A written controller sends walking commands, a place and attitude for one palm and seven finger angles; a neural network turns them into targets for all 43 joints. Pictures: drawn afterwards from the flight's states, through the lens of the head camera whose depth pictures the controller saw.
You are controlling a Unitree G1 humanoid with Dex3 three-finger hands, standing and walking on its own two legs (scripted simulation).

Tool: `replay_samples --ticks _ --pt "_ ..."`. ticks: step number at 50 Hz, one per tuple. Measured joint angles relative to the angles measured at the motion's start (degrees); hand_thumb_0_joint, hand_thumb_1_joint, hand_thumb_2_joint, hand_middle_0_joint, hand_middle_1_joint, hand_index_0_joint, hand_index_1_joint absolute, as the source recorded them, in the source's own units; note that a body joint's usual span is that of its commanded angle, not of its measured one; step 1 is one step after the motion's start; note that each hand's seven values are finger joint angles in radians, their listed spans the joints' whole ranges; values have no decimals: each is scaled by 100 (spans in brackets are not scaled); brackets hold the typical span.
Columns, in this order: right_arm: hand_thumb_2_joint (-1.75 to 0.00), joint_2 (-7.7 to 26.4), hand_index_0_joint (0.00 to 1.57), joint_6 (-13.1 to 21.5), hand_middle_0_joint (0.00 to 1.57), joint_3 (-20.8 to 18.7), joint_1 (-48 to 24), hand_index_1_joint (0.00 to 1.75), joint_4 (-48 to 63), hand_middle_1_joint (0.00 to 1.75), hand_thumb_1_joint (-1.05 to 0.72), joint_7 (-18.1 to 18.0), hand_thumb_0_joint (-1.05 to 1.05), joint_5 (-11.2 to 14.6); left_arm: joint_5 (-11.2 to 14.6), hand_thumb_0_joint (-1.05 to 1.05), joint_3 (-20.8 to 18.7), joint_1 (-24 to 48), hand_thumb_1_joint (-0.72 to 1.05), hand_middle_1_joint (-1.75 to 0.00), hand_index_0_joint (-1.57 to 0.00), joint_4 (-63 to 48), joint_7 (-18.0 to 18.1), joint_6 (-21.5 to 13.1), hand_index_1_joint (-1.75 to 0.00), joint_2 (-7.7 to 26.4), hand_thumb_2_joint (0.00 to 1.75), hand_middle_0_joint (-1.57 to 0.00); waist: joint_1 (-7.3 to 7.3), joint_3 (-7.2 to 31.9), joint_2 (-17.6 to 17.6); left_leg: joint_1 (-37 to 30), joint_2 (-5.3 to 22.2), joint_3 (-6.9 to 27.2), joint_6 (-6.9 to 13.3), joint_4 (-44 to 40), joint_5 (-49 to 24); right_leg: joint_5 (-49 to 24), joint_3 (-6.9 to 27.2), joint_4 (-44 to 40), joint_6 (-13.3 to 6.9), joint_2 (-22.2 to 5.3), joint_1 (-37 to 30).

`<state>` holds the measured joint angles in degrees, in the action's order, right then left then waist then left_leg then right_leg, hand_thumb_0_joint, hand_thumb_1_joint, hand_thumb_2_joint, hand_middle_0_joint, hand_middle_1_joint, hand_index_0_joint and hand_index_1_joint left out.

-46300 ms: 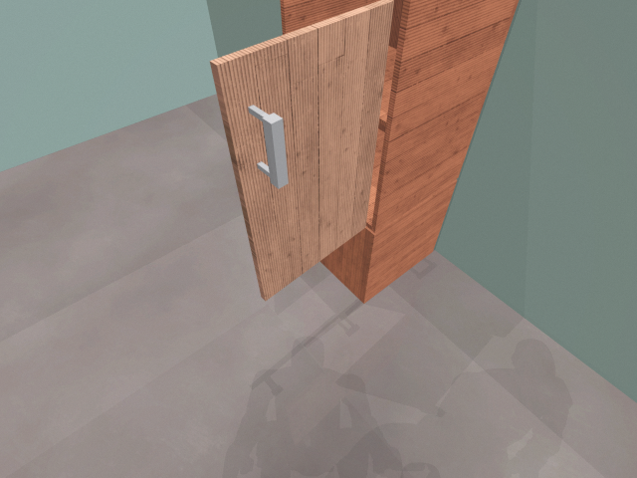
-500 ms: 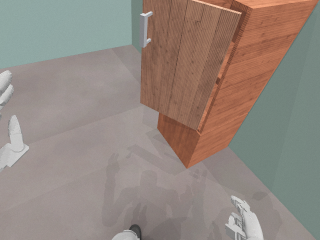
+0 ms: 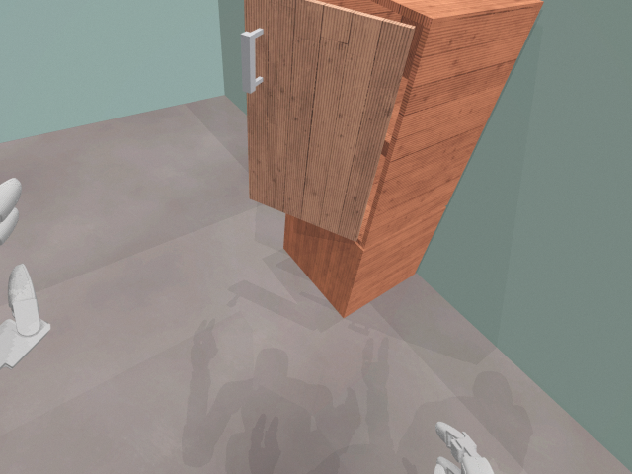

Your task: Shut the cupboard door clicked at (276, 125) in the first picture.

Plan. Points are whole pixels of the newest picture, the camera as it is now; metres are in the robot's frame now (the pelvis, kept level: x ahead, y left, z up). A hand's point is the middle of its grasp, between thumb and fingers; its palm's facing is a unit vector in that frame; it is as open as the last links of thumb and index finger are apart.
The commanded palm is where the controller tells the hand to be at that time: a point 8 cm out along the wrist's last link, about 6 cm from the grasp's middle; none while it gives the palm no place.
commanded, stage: stop stepping back and stand still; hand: left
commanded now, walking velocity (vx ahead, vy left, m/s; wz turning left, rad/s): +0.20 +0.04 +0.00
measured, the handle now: (253, 60) +0.93 +0.13 +0.11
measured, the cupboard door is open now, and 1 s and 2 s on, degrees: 28 28 28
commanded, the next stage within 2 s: let the arm hang, fingers relaxed in 1.36 s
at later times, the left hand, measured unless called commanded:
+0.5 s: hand out of the picture +0.23 +0.28 +0.18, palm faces +0.48 -0.77 -0.42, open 7.4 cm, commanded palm +0.16 +0.33 +0.18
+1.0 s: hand out of the picture +0.22 +0.32 +0.18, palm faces +0.47 -0.77 -0.43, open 7.4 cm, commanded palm +0.16 +0.35 +0.18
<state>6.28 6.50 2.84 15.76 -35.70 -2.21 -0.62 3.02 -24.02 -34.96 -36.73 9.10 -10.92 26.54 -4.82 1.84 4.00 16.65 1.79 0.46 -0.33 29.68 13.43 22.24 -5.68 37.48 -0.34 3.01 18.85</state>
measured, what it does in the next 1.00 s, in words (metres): steps on the spot: right foot, then left foot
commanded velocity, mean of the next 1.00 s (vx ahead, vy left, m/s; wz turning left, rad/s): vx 0.01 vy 0.02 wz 0.00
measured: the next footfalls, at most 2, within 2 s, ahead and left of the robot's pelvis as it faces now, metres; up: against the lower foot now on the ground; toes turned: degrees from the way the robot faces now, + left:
right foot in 0.04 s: +0.05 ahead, -0.07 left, +0.00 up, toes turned -4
left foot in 0.40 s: +0.10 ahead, +0.14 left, +0.00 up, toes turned +7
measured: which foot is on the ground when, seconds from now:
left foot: down 0.00-0.04, up 0.06-0.38, down 0.40-1.00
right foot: up 0.00-0.02, down 0.04-1.00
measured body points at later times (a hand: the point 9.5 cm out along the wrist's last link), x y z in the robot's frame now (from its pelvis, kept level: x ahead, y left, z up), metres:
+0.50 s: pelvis +0.04 +0.02 -0.01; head +0.05 +0.04 +0.44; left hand +0.20 +0.32 +0.20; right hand +0.23 -0.22 -0.07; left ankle +0.06 +0.14 -0.74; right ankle +0.01 -0.07 -0.74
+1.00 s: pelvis +0.03 +0.05 +0.00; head +0.03 +0.06 +0.45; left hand +0.19 +0.36 +0.20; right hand +0.19 -0.18 -0.08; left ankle +0.06 +0.14 -0.74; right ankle +0.01 -0.07 -0.74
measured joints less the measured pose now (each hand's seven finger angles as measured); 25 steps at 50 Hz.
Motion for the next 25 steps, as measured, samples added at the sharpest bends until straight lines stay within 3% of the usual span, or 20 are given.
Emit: replay_samples --ticks 2,4,6,9,12,17,20,23,25 --pt "-90 36 21 -144 21 4 81 30 77 30 -89 -12 1 -10 -42 2 -216 -372 89 -30 -21 -88 -23 -176 -30 337 90 -21 85 135 -88 218 5 -65 -2 341 281 40 -20 -696 -167 -7 -331" --pt "-90 166 21 -358 21 -80 13 30 -35 30 -89 -46 1 -2 -63 1 -304 -329 89 -30 -22 139 -44 -222 -30 449 90 -22 222 123 -293 621 15 -13 21 1291 945 -553 -77 -697 -445 36 -275" --pt "-90 328 21 -490 21 -166 -25 30 -266 30 -89 -72 1 4 -64 1 -289 -60 89 -30 -22 594 -39 -242 -30 345 90 -22 330 117 -395 1007 -76 -18 21 2309 1025 -668 -126 -725 -518 -28 -373" --pt "-90 579 21 -573 21 -246 20 30 -422 30 -90 -116 1 43 -23 1 -295 174 89 -30 -22 1374 53 -193 -30 -104 90 -22 457 242 -455 1324 -114 -159 -10 2972 656 -706 -46 -964 -439 -153 -570" --pt "-90 791 21 -519 21 -333 61 30 -450 30 -90 -203 1 60 8 1 -111 415 89 -30 -22 1943 109 2 -30 -565 90 -21 493 251 -505 1331 -16 -292 -6 2704 296 -760 -67 -1185 -370 -255 -764" --pt "-90 922 20 -296 20 -436 -19 30 -443 30 -90 -314 1 59 -71 2 504 780 89 -30 -21 1721 140 193 -30 -960 90 -21 567 -59 -348 727 112 -453 117 1215 84 -612 -283 -1118 -297 -352 -932" --pt "-90 927 20 -172 20 -476 -142 30 -236 30 -90 -322 1 48 -93 2 617 632 89 -30 -21 927 121 96 -30 -853 90 -21 571 -206 -315 113 134 -362 153 219 -189 -374 -345 -800 -255 -259 -866" --pt "-90 712 20 -146 20 -491 -411 30 -68 30 -90 -319 1 88 -102 2 283 559 89 -30 -22 420 145 -71 -30 -399 90 -22 544 -355 -79 57 41 -420 54 240 121 -277 -227 -525 -155 -361 -774" --pt "-90 599 20 -139 20 -421 -544 30 58 30 -90 -287 1 99 -87 2 -37 522 89 -30 -22 356 145 -159 -30 -128 90 -22 530 -346 -98 81 64 -465 52 268 113 -251 -170 -630 -140 -333 -800"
